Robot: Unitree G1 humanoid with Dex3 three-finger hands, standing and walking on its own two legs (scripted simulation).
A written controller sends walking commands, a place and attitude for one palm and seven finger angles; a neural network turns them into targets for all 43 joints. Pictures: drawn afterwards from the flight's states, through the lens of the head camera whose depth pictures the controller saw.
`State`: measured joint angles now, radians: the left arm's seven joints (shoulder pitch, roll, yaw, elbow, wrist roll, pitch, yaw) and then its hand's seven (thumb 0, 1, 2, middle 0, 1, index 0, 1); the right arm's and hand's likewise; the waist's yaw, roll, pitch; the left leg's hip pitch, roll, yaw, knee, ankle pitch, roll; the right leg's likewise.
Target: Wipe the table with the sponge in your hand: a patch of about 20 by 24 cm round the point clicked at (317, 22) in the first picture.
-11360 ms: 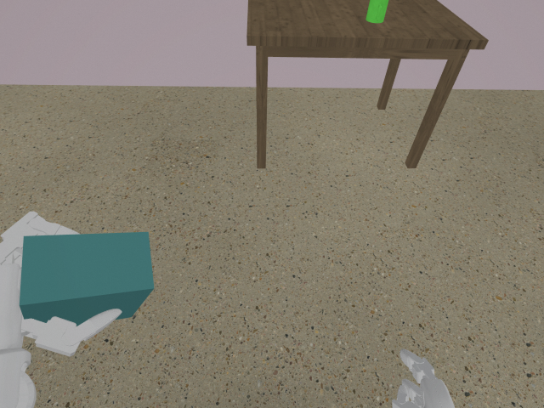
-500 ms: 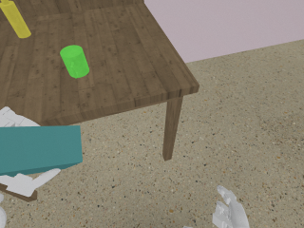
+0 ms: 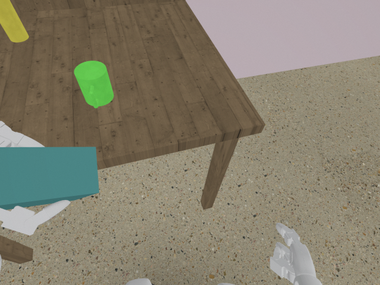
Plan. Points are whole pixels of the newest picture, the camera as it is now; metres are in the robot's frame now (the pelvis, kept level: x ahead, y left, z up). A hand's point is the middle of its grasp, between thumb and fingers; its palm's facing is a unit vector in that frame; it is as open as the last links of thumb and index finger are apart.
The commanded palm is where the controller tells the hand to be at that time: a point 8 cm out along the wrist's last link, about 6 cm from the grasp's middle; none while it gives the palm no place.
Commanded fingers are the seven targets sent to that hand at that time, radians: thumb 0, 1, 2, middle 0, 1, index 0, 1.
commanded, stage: come to a stop and stand still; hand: left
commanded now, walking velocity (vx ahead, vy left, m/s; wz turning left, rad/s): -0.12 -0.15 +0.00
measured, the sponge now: (56, 179) +0.24 +0.22 +0.15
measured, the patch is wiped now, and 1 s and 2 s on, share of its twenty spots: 0.00 0.00 0.00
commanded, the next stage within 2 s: look again from close up in 1.02 s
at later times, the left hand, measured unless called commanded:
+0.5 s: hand (46, 220) +0.18 +0.20 +0.17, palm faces +0.38 -0.83 -0.40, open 10.4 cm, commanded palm +0.12 +0.25 +0.18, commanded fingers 0.00 0.10 1.30 -1.20 -1.60 -1.20 -1.60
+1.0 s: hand (38, 257) +0.14 +0.20 +0.16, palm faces +0.37 -0.84 -0.41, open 10.4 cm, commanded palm +0.09 +0.24 +0.18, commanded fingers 0.00 0.10 1.30 -1.20 -1.60 -1.20 -1.60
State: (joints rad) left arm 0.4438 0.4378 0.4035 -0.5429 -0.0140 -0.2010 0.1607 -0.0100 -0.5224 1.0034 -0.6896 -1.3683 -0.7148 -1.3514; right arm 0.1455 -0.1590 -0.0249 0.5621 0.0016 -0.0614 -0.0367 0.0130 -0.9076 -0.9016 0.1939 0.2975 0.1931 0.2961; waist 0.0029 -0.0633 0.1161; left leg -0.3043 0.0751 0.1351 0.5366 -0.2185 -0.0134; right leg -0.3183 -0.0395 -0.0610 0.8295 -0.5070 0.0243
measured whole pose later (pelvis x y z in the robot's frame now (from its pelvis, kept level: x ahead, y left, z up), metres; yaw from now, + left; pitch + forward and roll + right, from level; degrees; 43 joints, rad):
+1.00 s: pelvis -0.08 -0.04 +0.01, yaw -1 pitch -2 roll +0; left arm 0.48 0.35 0.30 -0.46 -0.02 -0.14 0.16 -0.01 -0.52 1.01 -0.69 -1.37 -0.72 -1.35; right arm 0.24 -0.18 0.04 0.62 -0.01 -0.03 -0.05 0.01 -0.90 -0.90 0.20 0.30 0.20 0.30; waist 0.01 0.00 0.03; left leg -0.22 0.02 0.02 0.49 -0.24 0.00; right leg -0.27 0.06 -0.13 0.41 -0.13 -0.09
